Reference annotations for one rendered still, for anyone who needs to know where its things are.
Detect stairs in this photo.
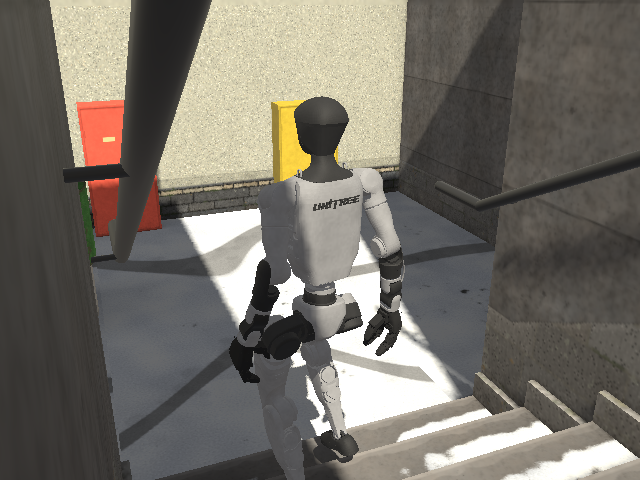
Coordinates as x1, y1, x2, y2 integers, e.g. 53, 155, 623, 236
155, 395, 640, 480

